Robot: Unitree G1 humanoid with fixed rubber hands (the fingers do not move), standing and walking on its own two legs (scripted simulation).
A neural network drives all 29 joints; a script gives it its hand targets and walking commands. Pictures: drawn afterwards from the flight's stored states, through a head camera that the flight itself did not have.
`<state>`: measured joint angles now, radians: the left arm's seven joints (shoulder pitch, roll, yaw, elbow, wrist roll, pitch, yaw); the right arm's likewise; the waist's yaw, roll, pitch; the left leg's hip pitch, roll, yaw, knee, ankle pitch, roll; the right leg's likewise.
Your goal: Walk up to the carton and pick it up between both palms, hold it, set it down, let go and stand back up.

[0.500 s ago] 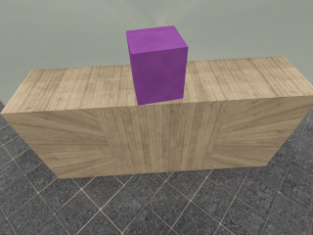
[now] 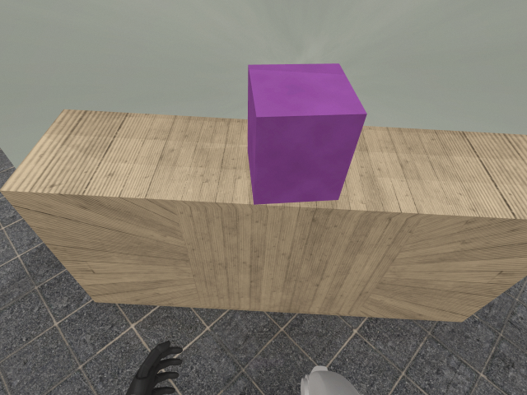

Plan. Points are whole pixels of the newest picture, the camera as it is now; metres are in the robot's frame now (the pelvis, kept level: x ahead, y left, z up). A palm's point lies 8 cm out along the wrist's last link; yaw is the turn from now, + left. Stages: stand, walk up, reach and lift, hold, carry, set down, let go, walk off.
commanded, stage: walk up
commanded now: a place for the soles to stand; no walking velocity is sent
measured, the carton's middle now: (295, 135) +0.67 -0.08 +0.00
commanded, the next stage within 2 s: none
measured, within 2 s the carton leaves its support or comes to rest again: neither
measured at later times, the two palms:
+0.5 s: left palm (171, 383) +0.19 +0.16 -0.12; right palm (405, 291) +0.32 -0.27 -0.11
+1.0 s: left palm (187, 317) +0.29 +0.15 -0.11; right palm (415, 299) +0.31 -0.29 -0.11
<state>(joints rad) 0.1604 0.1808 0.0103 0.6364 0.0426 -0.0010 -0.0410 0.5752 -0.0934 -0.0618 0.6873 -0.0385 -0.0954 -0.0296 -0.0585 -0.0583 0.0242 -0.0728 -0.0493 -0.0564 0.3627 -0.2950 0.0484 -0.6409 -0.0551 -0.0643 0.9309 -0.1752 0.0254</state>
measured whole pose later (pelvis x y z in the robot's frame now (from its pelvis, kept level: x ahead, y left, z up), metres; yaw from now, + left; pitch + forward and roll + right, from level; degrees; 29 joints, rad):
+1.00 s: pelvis +0.18 -0.07 -0.01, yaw +0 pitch -1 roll +0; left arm 0.29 0.14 0.02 0.65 0.01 -0.02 0.00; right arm 0.19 -0.15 -0.02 0.71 -0.02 -0.01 0.01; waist -0.01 0.01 0.01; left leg -0.33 0.03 0.14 0.52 -0.18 0.04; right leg -0.24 0.02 -0.06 0.56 -0.30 -0.04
